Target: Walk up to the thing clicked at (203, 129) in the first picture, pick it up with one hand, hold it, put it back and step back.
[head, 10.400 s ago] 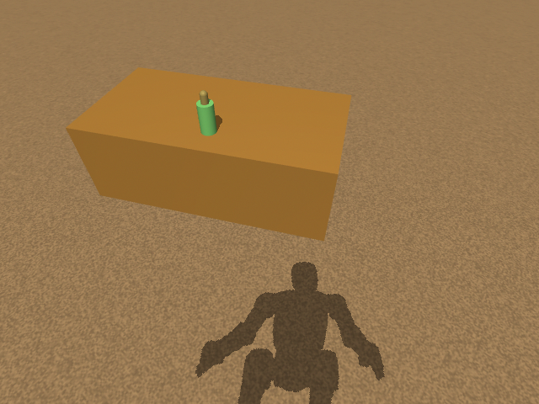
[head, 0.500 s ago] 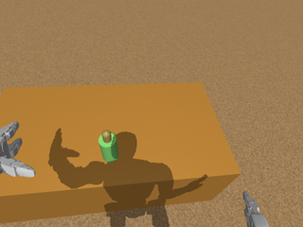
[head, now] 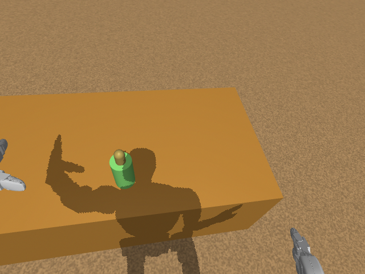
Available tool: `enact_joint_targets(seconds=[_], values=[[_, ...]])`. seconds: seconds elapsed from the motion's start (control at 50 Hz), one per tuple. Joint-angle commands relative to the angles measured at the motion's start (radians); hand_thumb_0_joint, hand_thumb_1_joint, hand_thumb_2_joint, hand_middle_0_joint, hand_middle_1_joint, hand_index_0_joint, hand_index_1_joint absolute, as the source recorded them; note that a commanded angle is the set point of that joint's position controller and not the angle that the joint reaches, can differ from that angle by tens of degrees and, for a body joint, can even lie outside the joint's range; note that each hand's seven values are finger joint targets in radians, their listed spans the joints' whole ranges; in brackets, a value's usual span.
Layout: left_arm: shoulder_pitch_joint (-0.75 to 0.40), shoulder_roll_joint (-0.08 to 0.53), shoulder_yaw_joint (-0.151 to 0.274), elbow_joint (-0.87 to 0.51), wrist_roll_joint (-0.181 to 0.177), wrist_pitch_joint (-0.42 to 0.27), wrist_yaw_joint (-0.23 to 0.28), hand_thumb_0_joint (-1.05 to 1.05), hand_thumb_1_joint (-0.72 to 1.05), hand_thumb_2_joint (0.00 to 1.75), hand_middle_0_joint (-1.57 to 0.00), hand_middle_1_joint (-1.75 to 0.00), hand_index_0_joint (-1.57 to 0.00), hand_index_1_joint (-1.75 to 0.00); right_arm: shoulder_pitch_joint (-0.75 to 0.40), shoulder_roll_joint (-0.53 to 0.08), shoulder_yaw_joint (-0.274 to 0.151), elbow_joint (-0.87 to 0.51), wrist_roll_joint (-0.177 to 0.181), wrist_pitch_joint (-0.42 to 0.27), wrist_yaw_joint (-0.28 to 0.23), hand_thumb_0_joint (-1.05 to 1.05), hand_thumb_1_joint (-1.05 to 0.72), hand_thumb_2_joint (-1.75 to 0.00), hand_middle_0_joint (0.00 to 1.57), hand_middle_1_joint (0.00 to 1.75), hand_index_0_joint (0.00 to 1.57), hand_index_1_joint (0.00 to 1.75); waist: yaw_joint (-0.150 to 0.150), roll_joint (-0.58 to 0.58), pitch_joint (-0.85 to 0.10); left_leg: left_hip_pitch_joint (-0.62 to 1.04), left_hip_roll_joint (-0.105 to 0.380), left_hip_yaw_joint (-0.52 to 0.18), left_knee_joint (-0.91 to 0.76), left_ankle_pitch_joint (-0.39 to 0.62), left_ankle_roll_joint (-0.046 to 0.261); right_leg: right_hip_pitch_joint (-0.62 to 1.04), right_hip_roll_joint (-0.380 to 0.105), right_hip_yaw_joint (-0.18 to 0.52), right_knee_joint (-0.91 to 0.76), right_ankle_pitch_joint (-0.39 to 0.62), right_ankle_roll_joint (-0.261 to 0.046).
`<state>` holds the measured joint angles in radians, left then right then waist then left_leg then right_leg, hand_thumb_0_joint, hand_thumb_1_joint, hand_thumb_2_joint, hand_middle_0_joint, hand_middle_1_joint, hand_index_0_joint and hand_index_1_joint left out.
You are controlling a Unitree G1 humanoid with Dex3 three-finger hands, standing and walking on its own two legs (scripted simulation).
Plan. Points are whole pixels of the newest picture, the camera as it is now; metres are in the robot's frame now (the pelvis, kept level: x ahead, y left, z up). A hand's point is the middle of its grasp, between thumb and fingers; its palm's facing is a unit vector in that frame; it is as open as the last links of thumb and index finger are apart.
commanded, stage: go down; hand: left
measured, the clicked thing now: (122, 167) +0.51 +0.16 -0.22
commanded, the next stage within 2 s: approach in 0.06 s
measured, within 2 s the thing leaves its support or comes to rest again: neither
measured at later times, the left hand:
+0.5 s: hand (41, 160) +0.41 +0.31 -0.01, palm faces +0.13 -0.99 +0.06, open 17.5 cm
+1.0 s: hand (101, 179) +0.46 +0.22 -0.22, palm faces +0.07 -1.00 +0.04, open 17.6 cm
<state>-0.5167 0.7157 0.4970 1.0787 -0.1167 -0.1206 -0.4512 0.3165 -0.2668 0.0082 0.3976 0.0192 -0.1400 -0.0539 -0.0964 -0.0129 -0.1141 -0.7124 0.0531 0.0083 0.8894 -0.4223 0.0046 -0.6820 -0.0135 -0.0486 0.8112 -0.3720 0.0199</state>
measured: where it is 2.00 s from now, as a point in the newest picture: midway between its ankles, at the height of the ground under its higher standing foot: outside the picture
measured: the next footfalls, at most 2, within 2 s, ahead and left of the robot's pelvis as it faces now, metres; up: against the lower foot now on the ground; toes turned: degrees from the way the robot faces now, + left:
none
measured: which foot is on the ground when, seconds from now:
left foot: down 0.00-1.00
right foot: down 0.00-1.00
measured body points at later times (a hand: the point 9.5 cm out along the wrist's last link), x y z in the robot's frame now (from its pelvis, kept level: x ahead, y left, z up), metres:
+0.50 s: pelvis -0.01 +0.00 -0.04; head +0.11 +0.05 +0.39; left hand +0.40 +0.37 -0.01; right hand +0.16 -0.26 -0.06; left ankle +0.00 +0.11 -0.70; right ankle +0.01 -0.14 -0.70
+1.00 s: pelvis -0.07 +0.00 -0.17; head +0.15 +0.08 +0.22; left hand +0.45 +0.28 -0.22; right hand +0.11 -0.25 -0.09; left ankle +0.00 +0.11 -0.70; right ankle +0.01 -0.14 -0.70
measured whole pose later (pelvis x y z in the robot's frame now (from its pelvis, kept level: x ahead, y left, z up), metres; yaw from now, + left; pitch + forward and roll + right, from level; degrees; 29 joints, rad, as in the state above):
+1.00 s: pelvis -0.07 +0.00 -0.17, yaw -4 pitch +33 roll -7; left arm -0.82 0.76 0.60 1.32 -0.06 -0.66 -0.29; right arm 0.38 -0.30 -0.03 -0.21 -0.09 -0.18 0.07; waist -0.39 -0.06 -0.13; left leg -1.65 0.07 -0.07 1.67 -0.60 0.01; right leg -1.60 -0.01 -0.09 1.56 -0.54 0.02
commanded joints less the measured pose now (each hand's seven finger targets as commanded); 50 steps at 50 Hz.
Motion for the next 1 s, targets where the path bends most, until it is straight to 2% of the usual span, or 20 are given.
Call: enact_joint_targets(seconds=[0.0, 0.04, 0.08, 0.14, 0.16, 0.24, 0.3, 0.36, 0.42, 0.48, 0.52, 0.6, 0.64, 0.68, 0.7, 0.72, 0.78, 0.88, 0.94, 0.98], values=[[-0.315, 0.35, 0.054, -0.173, -0.026, -0.067, -0.01, 0.0, -0.56, 0.07, -0.05, -0.05, -0.05, -0.05, -0.026, -0.174, -0.084, -0.181, 0.003, -0.055, -0.018, 0.0, 0.55, -0.05, 0.05, 0.05, 0.05, 0.05, 0.008, 0.17, -0.364, 0.295, -0.016, -0.039, -0.095, 0.401, -0.001, 0.085, 0.023, 0.003, -0.063, 0.256, -0.046], [-0.302, 0.344, 0.056, -0.141, -0.032, -0.067, -0.014, 0.0, -0.56, 0.07, -0.05, -0.05, -0.05, -0.05, -0.014, -0.183, -0.089, -0.175, 0.001, -0.055, -0.017, 0.0, 0.54, -0.05, 0.05, 0.05, 0.05, 0.05, 0.01, 0.144, -0.344, 0.273, -0.014, -0.043, -0.097, 0.395, -0.001, 0.08, 0.026, -0.001, -0.06, 0.25, -0.046], [-0.343, 0.411, 0.088, -0.19, -0.026, -0.079, -0.009, 0.0, -0.55, 0.08, -0.05, -0.05, -0.05, -0.05, 0.005, -0.189, -0.098, -0.188, 0.003, -0.052, -0.02, 0.0, 0.54, -0.05, 0.05, 0.05, 0.05, 0.05, 0.014, 0.176, -0.374, 0.281, -0.021, -0.04, -0.089, 0.402, -0.002, 0.091, 0.022, 0.005, -0.059, 0.26, -0.045], [-0.351, 0.37, 0.063, -0.185, -0.027, -0.083, -0.016, 0.0, -0.51, 0.12, -0.05, -0.07, -0.04, -0.09, 0.018, -0.174, -0.091, -0.173, 0.002, -0.05, -0.016, 0.0, 0.55, -0.05, 0.05, 0.05, 0.05, 0.05, 0.004, 0.175, -0.331, 0.269, -0.022, -0.037, -0.095, 0.362, -0.002, 0.068, 0.022, 0.004, -0.058, 0.237, -0.046], [-0.353, 0.402, 0.089, -0.195, -0.025, -0.086, -0.01, 0.0, -0.53, 0.04, -0.07, -0.04, -0.06, -0.05, 0.014, -0.175, -0.089, -0.179, 0.002, -0.052, -0.018, 0.0, 0.56, -0.04, 0.05, 0.05, 0.05, 0.05, 0.009, 0.165, -0.339, 0.266, -0.025, -0.035, -0.089, 0.362, 0.003, 0.071, 0.022, 0.005, -0.058, 0.237, -0.044], [-0.327, 0.285, 0.051, -0.07, -0.053, -0.117, -0.031, 0.0, -0.54, 0.01, -0.06, -0.03, -0.05, -0.03, -0.005, -0.141, -0.065, -0.147, -0.001, -0.061, -0.007, 0.0, 0.56, -0.05, 0.05, 0.05, 0.05, 0.05, -0.02, 0.119, -0.262, 0.161, -0.029, -0.028, -0.047, 0.311, 0.017, 0.012, 0.02, 0.009, -0.028, 0.224, -0.037], [-0.383, 0.282, 0.069, -0.099, -0.074, -0.186, -0.043, 0.0, -0.56, 0.0, -0.06, -0.02, -0.05, -0.03, -0.043, -0.153, -0.071, -0.194, -0.01, -0.07, 0.001, 0.0, 0.56, -0.05, 0.05, 0.05, 0.05, 0.05, -0.031, 0.115, -0.335, 0.136, -0.027, -0.032, 0.009, 0.342, 0.02, -0.016, 0.018, 0.01, 0.015, 0.258, -0.037], [-0.375, 0.202, 0.064, -0.034, -0.101, -0.261, -0.047, 0.0, -0.57, 0.01, -0.05, -0.03, -0.05, -0.03, -0.046, -0.165, -0.09, -0.222, -0.019, -0.081, 0.012, 0.0, 0.57, -0.04, 0.05, 0.05, 0.05, 0.05, -0.067, 0.091, -0.319, 0.096, -0.019, -0.044, 0.059, 0.331, 0.012, -0.109, 0.027, 0.0, 0.069, 0.229, -0.042], [-0.402, 0.231, 0.101, -0.073, -0.119, -0.345, -0.043, 0.0, -0.56, 0.01, -0.05, -0.03, -0.05, -0.03, -0.019, -0.211, -0.13, -0.295, -0.031, -0.09, 0.019, 0.0, 0.56, -0.04, 0.05, 0.05, 0.05, 0.05, -0.086, 0.107, -0.405, 0.084, -0.014, -0.06, 0.12, 0.367, 0.004, -0.157, 0.034, -0.007, 0.128, 0.236, -0.045], [-0.38, 0.215, 0.113, -0.047, -0.117, -0.406, -0.035, 0.0, -0.56, 0.02, -0.05, -0.04, -0.05, -0.04, 0.046, -0.207, -0.142, -0.338, -0.042, -0.089, 0.032, 0.0, 0.56, -0.05, 0.05, 0.05, 0.05, 0.05, -0.115, 0.144, -0.434, 0.058, -0.013, -0.068, 0.189, 0.399, -0.002, -0.247, 0.035, -0.009, 0.186, 0.237, -0.047], [-0.368, 0.232, 0.127, -0.014, -0.105, -0.445, -0.02, 0.0, -0.58, 0.01, -0.06, -0.04, -0.06, -0.05, 0.064, -0.225, -0.159, -0.367, -0.051, -0.095, 0.04, 0.0, 0.55, -0.05, 0.05, 0.05, 0.05, 0.05, -0.132, 0.158, -0.44, 0.025, -0.014, -0.074, 0.235, 0.384, -0.003, -0.3, 0.038, -0.011, 0.229, 0.224, -0.047], [-0.436, 0.313, 0.177, -0.081, -0.078, -0.536, 0.022, 0.0, -0.57, 0.02, -0.07, -0.05, -0.06, -0.06, 0.067, -0.211, -0.143, -0.427, -0.07, -0.103, 0.064, 0.0, 0.53, -0.05, 0.05, 0.05, 0.05, 0.05, -0.12, 0.295, -0.509, -0.035, -0.012, -0.094, 0.317, 0.366, -0.018, -0.409, 0.037, -0.017, 0.334, 0.162, -0.058], [-0.479, 0.348, 0.196, -0.113, -0.054, -0.57, 0.046, 0.0, -0.58, 0.02, -0.07, -0.05, -0.06, -0.06, 0.047, -0.225, -0.158, -0.516, -0.081, -0.107, 0.07, 0.0, 0.52, -0.06, 0.05, 0.05, 0.05, 0.05, -0.131, 0.34, -0.579, -0.041, -0.007, -0.104, 0.349, 0.34, -0.022, -0.447, 0.04, -0.019, 0.382, 0.129, -0.064], [-0.554, 0.343, 0.175, -0.125, -0.03, -0.591, 0.065, 0.0, -0.58, 0.03, -0.07, -0.05, -0.06, -0.07, 0.042, -0.212, -0.15, -0.543, -0.09, -0.105, 0.072, 0.0, 0.52, -0.06, 0.05, 0.05, 0.05, 0.05, -0.149, 0.39, -0.612, -0.08, -0.009, -0.102, 0.381, 0.284, -0.023, -0.479, 0.04, -0.012, 0.424, 0.102, -0.068], [-0.541, 0.28, 0.135, -0.049, -0.02, -0.587, 0.069, 0.0, -0.57, 0.03, -0.07, -0.05, -0.06, -0.07, 0.041, -0.21, -0.146, -0.547, -0.094, -0.105, 0.072, 0.0, 0.51, -0.06, 0.05, 0.05, 0.05, 0.05, -0.169, 0.399, -0.585, -0.105, -0.006, -0.109, 0.387, 0.249, -0.026, -0.527, 0.041, -0.015, 0.439, 0.073, -0.07], [-0.561, 0.27, 0.118, -0.058, -0.014, -0.59, 0.076, 0.0, -0.58, 0.04, -0.07, -0.05, -0.06, -0.06, 0.037, -0.218, -0.152, -0.56, -0.097, -0.104, 0.072, 0.0, 0.51, -0.06, 0.05, 0.05, 0.05, 0.05, -0.175, 0.422, -0.586, -0.113, -0.002, -0.113, 0.397, 0.228, -0.028, -0.565, 0.042, -0.016, 0.457, 0.05, -0.072], [-0.58, 0.306, 0.12, -0.02, 0.018, -0.597, 0.101, 0.0, -0.6, 0.03, -0.07, -0.05, -0.06, -0.07, 0.059, -0.243, -0.169, -0.624, -0.102, -0.096, 0.072, 0.0, 0.52, -0.06, 0.05, 0.05, 0.05, 0.05, -0.202, 0.432, -0.572, -0.184, 0.006, -0.131, 0.429, 0.139, -0.031, -0.648, 0.046, -0.023, 0.508, -0.006, -0.074], [-0.588, 0.267, 0.103, 0.071, 0.044, -0.61, 0.143, 0.0, -0.55, 0.0, -0.06, -0.05, -0.07, -0.04, 0.115, -0.261, -0.206, -0.748, -0.102, -0.091, 0.086, 0.0, 0.54, -0.05, 0.05, 0.05, 0.05, 0.05, -0.27, 0.377, -0.573, -0.322, -0.003, -0.134, 0.524, 0.095, -0.015, -0.713, 0.053, -0.033, 0.588, -0.004, -0.071], [-0.621, 0.282, 0.115, 0.066, 0.056, -0.614, 0.178, 0.0, -0.59, 0.0, -0.07, -0.06, -0.09, -0.04, 0.158, -0.263, -0.226, -0.8, -0.099, -0.085, 0.093, 0.0, 0.54, -0.04, 0.05, 0.05, 0.05, 0.05, -0.293, 0.356, -0.578, -0.415, -0.012, -0.127, 0.563, -0.001, -0.004, -0.72, 0.05, -0.021, 0.616, -0.05, -0.063], [-0.651, 0.297, 0.124, 0.029, 0.068, -0.614, 0.207, 0.0, -0.58, 0.0, -0.07, -0.06, -0.09, -0.04, 0.176, -0.258, -0.226, -0.843, -0.096, -0.078, 0.099, 0.0, 0.55, -0.04, 0.05, 0.05, 0.05, 0.05, -0.289, 0.371, -0.601, -0.422, -0.015, -0.132, 0.569, -0.029, -0.006, -0.727, 0.047, -0.019, 0.633, -0.066, -0.06]])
